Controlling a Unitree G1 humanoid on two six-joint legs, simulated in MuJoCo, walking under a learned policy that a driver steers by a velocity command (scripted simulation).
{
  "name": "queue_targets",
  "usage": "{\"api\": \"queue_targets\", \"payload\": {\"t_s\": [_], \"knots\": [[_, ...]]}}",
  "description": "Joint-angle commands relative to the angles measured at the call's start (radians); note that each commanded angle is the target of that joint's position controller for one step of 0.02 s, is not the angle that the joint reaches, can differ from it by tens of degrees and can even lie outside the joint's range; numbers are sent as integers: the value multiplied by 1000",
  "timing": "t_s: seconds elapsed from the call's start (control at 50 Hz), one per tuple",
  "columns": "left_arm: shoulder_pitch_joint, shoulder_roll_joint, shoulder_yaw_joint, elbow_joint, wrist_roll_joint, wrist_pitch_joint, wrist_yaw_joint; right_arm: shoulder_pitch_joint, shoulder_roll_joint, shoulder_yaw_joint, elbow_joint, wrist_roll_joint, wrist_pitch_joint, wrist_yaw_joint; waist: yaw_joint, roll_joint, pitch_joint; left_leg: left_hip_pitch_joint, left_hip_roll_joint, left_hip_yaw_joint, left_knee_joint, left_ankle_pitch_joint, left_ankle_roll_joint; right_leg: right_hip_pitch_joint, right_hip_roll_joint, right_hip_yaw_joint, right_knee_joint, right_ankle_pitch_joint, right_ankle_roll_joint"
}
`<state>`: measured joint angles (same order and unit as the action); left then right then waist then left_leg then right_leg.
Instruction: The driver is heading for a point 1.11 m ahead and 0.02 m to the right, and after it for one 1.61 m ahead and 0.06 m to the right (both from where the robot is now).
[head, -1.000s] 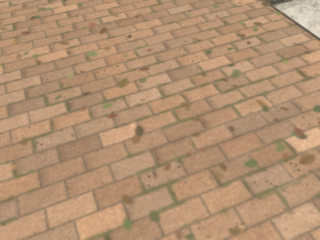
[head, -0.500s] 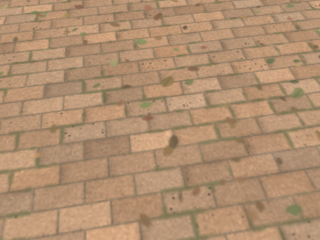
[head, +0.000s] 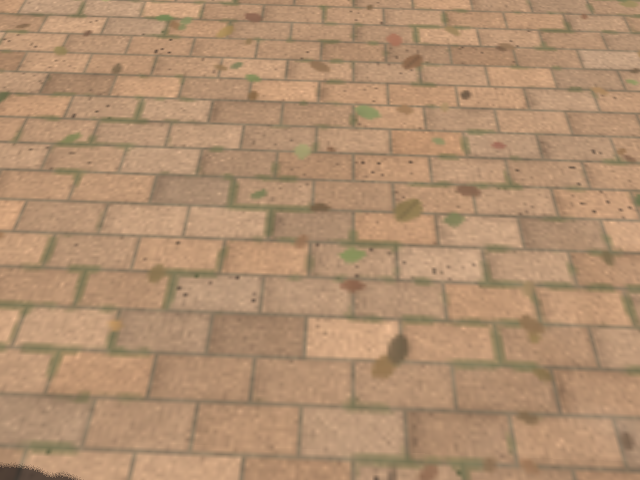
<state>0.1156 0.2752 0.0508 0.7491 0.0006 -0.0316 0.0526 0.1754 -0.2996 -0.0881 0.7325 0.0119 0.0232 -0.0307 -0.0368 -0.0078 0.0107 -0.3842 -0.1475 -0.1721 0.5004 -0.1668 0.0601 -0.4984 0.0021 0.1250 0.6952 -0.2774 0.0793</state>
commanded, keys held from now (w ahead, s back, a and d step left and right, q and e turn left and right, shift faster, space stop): q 0.24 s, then no key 0.38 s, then w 0.38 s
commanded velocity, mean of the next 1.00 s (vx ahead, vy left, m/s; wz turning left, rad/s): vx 0.11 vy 0.00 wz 0.28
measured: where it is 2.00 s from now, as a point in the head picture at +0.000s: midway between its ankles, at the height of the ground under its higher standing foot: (230, 451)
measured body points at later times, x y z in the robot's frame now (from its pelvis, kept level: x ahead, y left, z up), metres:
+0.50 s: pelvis +0.02 +0.01 +0.00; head +0.04 +0.03 +0.45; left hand +0.07 +0.31 -0.12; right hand +0.26 -0.20 -0.09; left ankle +0.00 +0.11 -0.74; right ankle +0.05 -0.14 -0.72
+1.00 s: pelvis +0.08 +0.01 +0.01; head +0.09 -0.01 +0.46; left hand +0.03 +0.29 -0.10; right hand +0.29 -0.21 -0.10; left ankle +0.06 +0.15 -0.67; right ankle +0.04 -0.11 -0.73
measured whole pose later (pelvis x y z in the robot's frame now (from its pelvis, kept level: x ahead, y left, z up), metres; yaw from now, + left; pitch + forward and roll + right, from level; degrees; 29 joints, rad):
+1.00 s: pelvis +0.08 +0.01 +0.01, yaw +14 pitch +2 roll +1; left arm 0.41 0.25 0.05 0.81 0.00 -0.08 0.00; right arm 0.20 -0.29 -0.08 0.74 0.02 -0.05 0.02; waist 0.04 0.03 -0.02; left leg -0.53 0.03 0.00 0.98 -0.31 0.04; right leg -0.08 0.00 -0.03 0.35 -0.29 -0.03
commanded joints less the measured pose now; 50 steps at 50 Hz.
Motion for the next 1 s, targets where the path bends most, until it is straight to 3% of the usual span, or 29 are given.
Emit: {"api": "queue_targets", "payload": {"t_s": [0.02,0.04,0.06,0.08,0.1,0.12,0.14,0.16,0.2,0.28,0.38,0.42,0.44,0.46,0.48,0.5,0.52,0.56,0.62,0.66,0.7,0.74,0.82,0.84,0.86,0.88,0.9,0.94,1.0], "knots": [[73,106,35,-58,-9,-35,-14,-38,-129,-26,-89,9,3,-9,64,174,-140,141,230,-302,-56,179,120,160,27,-38,-232,66,-28],[111,136,46,-49,-4,-40,-17,-28,-104,-17,-98,12,8,-13,74,148,-148,91,189,-277,4,116,76,277,-39,-16,-333,166,-53],[109,205,60,-64,15,-33,-11,31,-36,0,-103,1,11,-12,30,-56,-184,-36,86,-141,218,-210,17,416,-273,169,-343,333,-138],[106,237,68,-65,61,-20,-17,16,-74,-13,-150,2,-4,-7,10,-321,-133,-261,-30,15,406,-500,-36,416,-421,420,-382,545,-322],[83,188,60,-93,53,-20,-16,52,-161,-37,-131,-11,-17,2,10,-246,-149,-288,45,-6,617,-475,-72,416,-456,414,-367,586,-377],[48,137,49,-110,38,-18,-13,66,-186,-50,-102,2,-11,6,8,-155,-136,-289,63,7,694,-401,-93,405,-387,272,-334,580,-333],[20,117,44,-120,24,-12,-12,78,-164,-51,-80,7,4,1,1,-101,-114,-290,76,26,732,-345,-117,396,-312,167,-316,542,-280],[11,114,42,-121,11,-8,-10,71,-141,-46,-83,5,17,-2,6,-98,-95,-304,85,40,768,-297,-135,385,-285,114,-314,537,-263],[23,122,43,-121,15,4,-5,40,-87,-30,-108,14,28,6,20,-124,-71,-280,98,100,722,-233,-155,354,-239,14,-339,527,-262],[76,156,60,-110,14,23,2,-44,-42,-8,-169,7,24,18,71,-175,-101,-206,141,142,493,-232,-162,408,-267,-26,-343,502,-297],[63,190,69,-102,-15,22,-22,-29,-57,-9,-175,4,23,36,70,-202,-110,-4,133,199,201,-212,-106,372,-296,-22,-318,447,-300],[44,174,60,-93,-31,24,-25,36,-48,-12,-146,2,19,41,26,-181,-102,148,110,229,-64,-23,-55,322,-270,-44,-257,399,-254],[98,140,48,-68,-29,20,-28,49,-65,-15,-143,-2,17,38,26,-136,-108,269,130,187,-160,95,-30,253,-237,-73,-214,310,-190],[133,70,23,-75,14,14,-38,71,-130,-25,-155,-11,16,25,54,66,-171,438,327,-49,-153,356,20,114,-156,-158,-36,18,-89],[96,41,10,-116,33,9,-39,30,-162,-22,-163,-37,10,24,66,281,-141,370,509,-219,-139,492,195,-29,-74,-175,69,-341,-25],[33,116,30,-119,17,14,-28,33,-110,-10,-160,-50,-9,31,5,209,-135,291,502,-215,-165,390,258,-15,-92,-106,191,-370,-8],[36,139,41,-108,1,21,-26,3,-85,2,-145,-51,-25,33,25,191,-102,258,450,-152,-172,327,227,-12,-92,-87,247,-331,-6],[76,141,51,-71,9,39,-15,-67,-83,4,-139,-26,-39,32,47,180,-67,225,386,-77,-169,298,167,-9,-92,-77,264,-240,6],[122,93,39,-48,4,40,-18,-91,-54,14,-120,-25,-38,26,69,149,-83,184,338,4,-144,394,156,94,-79,-94,205,-159,16],[91,62,23,-51,1,35,-25,-47,-46,16,-95,-21,-33,23,31,152,-95,205,324,-13,-184,92,158,128,-70,-125,79,-129,5],[47,93,27,-70,-13,26,-29,4,-115,-5,-74,-10,-24,22,-9,181,-36,211,351,-112,-250,-264,180,85,-36,-162,38,-168,-21],[42,107,30,-76,-23,7,-34,20,-128,-8,-66,0,-27,18,-10,171,13,206,387,-188,-281,-400,185,67,-37,-156,-26,-197,-63],[220,80,29,8,-9,-36,-50,-49,-80,5,-67,15,-36,19,93,101,-9,20,307,-100,-188,-362,117,418,-29,-149,-274,8,-154],[324,116,37,30,-7,-43,-47,-102,-14,25,-89,2,-47,25,132,6,-32,-110,237,-9,0,-319,58,550,-146,6,-327,-45,-195],[372,228,68,45,-7,-48,-52,-135,19,29,-135,4,-70,28,125,-248,-7,-299,92,194,247,-308,-13,593,-311,296,-445,-236,-295],[362,208,65,26,2,-57,-53,-174,-65,8,-146,13,-87,29,154,-225,67,-435,134,146,423,-423,-22,574,-415,470,-533,-279,-375],[319,163,51,13,5,-65,-47,-140,-85,-3,-133,27,-99,37,115,-154,93,-488,180,98,520,-357,-12,577,-397,430,-529,-300,-364],[273,141,43,-3,-9,-70,-49,-100,-73,-4,-103,18,-103,49,90,-108,91,-540,219,109,550,-206,-6,609,-331,302,-545,-219,-314],[268,122,34,-7,-4,-61,-49,-122,-38,4,-95,3,-107,63,92,-84,73,-448,230,158,452,-42,-40,549,-249,110,-572,68,-278]]}}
